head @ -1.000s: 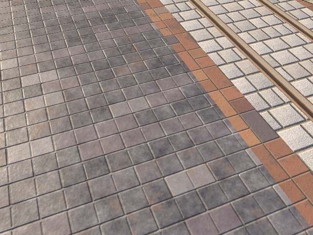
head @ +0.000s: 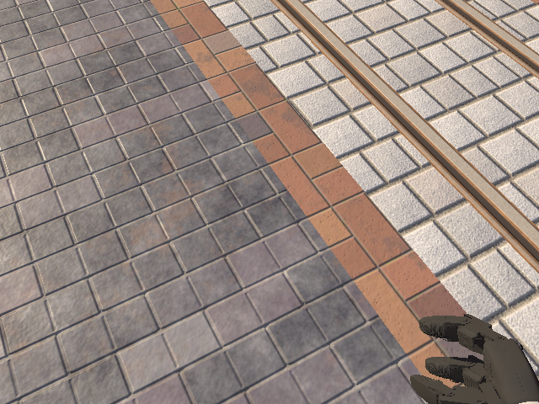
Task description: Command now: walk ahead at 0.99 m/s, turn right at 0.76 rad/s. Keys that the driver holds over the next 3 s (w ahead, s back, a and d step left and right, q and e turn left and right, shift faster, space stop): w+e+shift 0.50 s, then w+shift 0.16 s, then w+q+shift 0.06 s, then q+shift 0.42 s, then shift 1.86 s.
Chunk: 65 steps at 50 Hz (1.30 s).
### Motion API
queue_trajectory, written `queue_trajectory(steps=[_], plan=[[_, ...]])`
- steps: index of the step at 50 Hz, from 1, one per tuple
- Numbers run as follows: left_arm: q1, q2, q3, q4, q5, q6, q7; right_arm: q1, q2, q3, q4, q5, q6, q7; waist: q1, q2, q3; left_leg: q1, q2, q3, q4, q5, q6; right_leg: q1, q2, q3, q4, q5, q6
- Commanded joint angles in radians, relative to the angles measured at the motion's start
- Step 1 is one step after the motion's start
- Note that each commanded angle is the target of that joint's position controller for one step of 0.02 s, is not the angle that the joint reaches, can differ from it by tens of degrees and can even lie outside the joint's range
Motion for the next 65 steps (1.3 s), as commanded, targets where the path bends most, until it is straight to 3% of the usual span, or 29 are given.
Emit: queue_trajectory(steps=[1,2,4,6,8,15,17,19,21,22,23,24,25,26,29,33,38,40,42,44,45,46,47,48,50,52,55,60,65], plan=[[0.007,0.049,0.009,-0.19,-0.065,-0.015,0.002,0.532,-0.348,-0.118,0.074,-0.041,0.005,-0.024,-0.201,0.37,-0.542,1.042,0.485,-0.864,-0.232,-0.605,0.132,-0.756,0.008,-0.017,0.882,0.026,-0.042],[-0.096,0.117,0.019,-0.176,-0.042,0.0,0.014,0.423,-0.235,-0.105,0.056,-0.03,0.009,-0.012,-0.199,0.197,-0.358,0.895,0.411,-0.724,-0.261,-0.687,0.109,-0.837,-0.075,-0.026,0.9,0.133,-0.057],[-0.194,0.099,0.021,-0.183,-0.012,0.02,-0.006,0.369,-0.134,-0.082,0.08,-0.023,0.002,-0.008,-0.177,0.026,-0.147,0.632,0.341,-0.428,-0.286,-0.389,0.082,-0.817,-0.138,-0.044,0.819,0.217,-0.043],[-0.22,0.048,0.015,-0.217,0.02,0.055,-0.029,0.41,-0.094,-0.068,0.135,-0.008,-0.01,-0.01,-0.129,0.066,-0.072,0.504,0.3,-0.24,-0.311,-0.243,0.057,-0.799,-0.18,-0.054,0.796,0.219,-0.029],[-0.297,0.025,0.009,-0.263,0.024,0.081,-0.044,0.434,-0.065,-0.062,0.174,0.024,-0.022,-0.001,-0.114,0.072,-0.022,0.476,0.255,-0.085,-0.341,-0.125,0.014,-0.858,-0.206,-0.074,0.782,0.251,-0.023],[-0.541,0.075,-0.014,-0.394,0.021,0.089,-0.087,0.431,-0.169,-0.073,0.176,0.018,-0.048,-0.007,-0.084,0.027,0.118,0.428,0.199,0.26,-0.439,0.337,-0.019,-0.785,-0.16,-0.259,0.334,0.524,-0.054],[-0.552,0.1,-0.01,-0.387,0.019,0.082,-0.088,0.486,-0.213,-0.079,0.177,0.021,-0.034,-0.02,-0.084,0.036,0.084,0.539,0.191,0.296,-0.359,0.726,-0.028,-0.692,-0.074,-0.343,0.246,0.523,-0.085],[-0.413,0.146,0.007,-0.353,0.01,0.077,-0.076,0.492,-0.288,-0.096,0.159,0.017,0.0,-0.038,0.004,0.101,-0.025,0.631,0.228,0.29,-0.132,1.079,-0.029,-0.534,-0.004,-0.357,0.225,0.425,-0.114],[-0.039,0.227,0.054,-0.25,0.008,0.076,-0.046,0.41,-0.325,-0.112,0.116,0.008,0.037,-0.038,0.172,0.11,-0.199,0.514,0.26,0.236,0.358,1.038,0.004,-0.14,0.04,-0.28,0.188,0.291,-0.162],[-0.005,0.266,0.083,-0.216,0.002,0.08,-0.022,0.407,-0.285,-0.11,0.115,0.003,0.045,-0.025,0.158,0.008,-0.186,0.308,0.145,0.223,0.712,0.369,-0.012,0.025,0.008,-0.169,0.117,0.214,-0.189],[-0.114,0.348,0.097,-0.231,0.002,0.09,-0.014,0.425,-0.121,-0.07,0.048,-0.014,0.034,-0.012,0.003,-0.236,-0.111,-0.061,-0.024,0.164,1.09,-0.485,-0.046,0.106,-0.153,0.172,0.123,0.423,-0.248],[-0.115,0.405,0.107,-0.274,0.025,0.101,-0.016,0.404,-0.148,-0.061,-0.072,0.013,0.005,-0.01,-0.018,-0.206,-0.313,-0.291,-0.049,-0.052,1.167,-0.458,-0.061,0.298,-0.287,0.607,-0.139,0.173,-0.402],[-0.117,0.357,0.104,-0.281,0.027,0.1,-0.006,0.329,-0.191,-0.059,-0.075,0.007,-0.02,-0.01,-0.007,-0.035,-0.222,-0.355,0.01,-0.104,1.088,-0.382,-0.056,0.217,-0.323,0.686,-0.29,0.038,-0.361],[-0.151,0.294,0.088,-0.268,0.024,0.09,0.001,0.324,-0.199,-0.057,-0.058,0.009,-0.025,-0.011,-0.056,0.069,-0.097,-0.32,0.053,-0.1,0.982,-0.313,-0.052,0.052,-0.306,0.602,-0.314,0.069,-0.313],[-0.216,0.195,0.048,-0.263,0.006,0.035,0.015,0.366,-0.155,-0.04,-0.03,-0.032,0.029,-0.008,-0.167,0.131,-0.02,-0.099,0.136,-0.095,0.792,-0.298,-0.086,-0.315,-0.199,0.35,-0.324,0.304,-0.253],[-0.133,0.181,0.038,-0.222,-0.005,-0.008,0.001,0.178,-0.105,-0.014,-0.101,-0.016,0.05,0.018,-0.111,0.063,0.062,-0.075,0.144,-0.007,0.429,-0.095,-0.083,-0.407,-0.086,0.132,-0.395,0.572,-0.189],[-0.029,0.189,0.029,-0.17,-0.017,-0.029,-0.007,0.047,-0.078,0.0,-0.118,0.019,0.032,0.031,-0.016,0.0,0.053,0.035,0.033,0.109,0.034,0.288,0.029,-0.186,-0.099,-0.03,-0.422,1.022,-0.051],[-0.027,0.219,0.029,-0.156,0.0,-0.031,0.009,0.096,-0.113,-0.012,-0.092,0.007,0.021,0.027,-0.042,-0.05,-0.006,0.075,-0.047,0.133,-0.014,0.24,0.062,-0.037,-0.129,-0.072,-0.322,1.32,-0.002],[-0.068,0.238,0.033,-0.156,0.03,-0.017,0.036,0.322,-0.179,-0.039,-0.011,0.011,0.012,0.023,-0.157,-0.097,-0.115,0.257,-0.125,0.099,-0.019,0.178,0.081,0.021,-0.155,-0.107,-0.077,1.485,0.051],[-0.233,0.256,0.042,-0.203,0.021,-0.004,0.05,0.67,-0.243,-0.068,0.109,0.003,0.008,0.012,-0.354,-0.065,-0.194,0.549,-0.046,0.01,-0.133,0.383,0.126,-0.147,-0.064,-0.205,0.51,1.182,0.1],[-0.135,0.095,0.012,-0.248,0.02,-0.006,0.044,0.669,-0.318,-0.084,0.121,-0.006,0.015,0.014,-0.208,0.26,-0.273,0.912,0.216,-0.256,0.146,1.151,0.233,-0.581,0.095,-0.188,0.954,-0.138,0.138],[-0.016,0.123,0.0,-0.256,-0.033,0.001,0.046,0.634,-0.344,-0.106,0.087,0.008,0.016,0.026,-0.181,0.199,-0.553,1.147,0.386,-0.632,0.075,1.196,0.413,-0.791,0.092,-0.024,1.183,-0.121,0.149],[-0.096,0.172,-0.006,-0.268,-0.002,0.004,0.047,0.516,-0.308,-0.115,0.024,0.035,0.033,0.016,-0.187,0.034,-0.522,0.996,0.326,-0.599,-0.036,0.925,0.389,-0.772,0.02,-0.011,1.123,0.059,0.131],[-0.182,0.179,-0.01,-0.295,0.021,0.004,0.036,0.441,-0.242,-0.095,0.015,0.048,0.049,0.007,-0.154,-0.033,-0.333,0.786,0.256,-0.506,-0.101,0.713,0.346,-0.775,-0.022,-0.024,1.027,0.1,0.118],[-0.266,0.167,-0.014,-0.332,0.056,0.032,0.023,0.455,-0.187,-0.079,0.036,0.056,0.062,-0.006,-0.122,-0.106,-0.138,0.497,0.162,-0.424,-0.188,0.681,0.291,-0.74,-0.054,-0.044,0.875,0.093,0.131],[-0.245,0.137,-0.027,-0.352,0.055,0.077,0.027,0.467,-0.223,-0.088,0.048,0.046,0.064,0.001,-0.081,-0.069,-0.105,0.339,0.126,-0.38,-0.206,0.711,0.275,-0.672,-0.076,-0.047,0.736,0.069,0.151],[-0.282,0.128,-0.037,-0.386,0.047,0.094,0.033,0.446,-0.271,-0.105,0.027,0.029,0.069,0.003,-0.068,-0.009,-0.156,0.26,0.057,-0.344,-0.173,0.765,0.227,-0.631,-0.066,-0.073,0.582,0.137,0.162],[-0.393,0.148,-0.035,-0.416,0.034,0.116,0.038,0.484,-0.256,-0.112,0.011,0.049,0.109,-0.019,-0.131,0.079,-0.188,0.356,0.01,-0.376,-0.134,0.527,0.082,-0.688,-0.074,-0.057,0.451,0.311,0.161],[-0.466,0.148,-0.039,-0.429,0.017,0.101,0.036,0.524,-0.239,-0.113,0.005,0.025,0.132,-0.032,-0.195,0.114,-0.133,0.49,0.063,-0.459,-0.103,0.459,0.107,-0.732,-0.08,-0.042,0.32,0.242,0.14]])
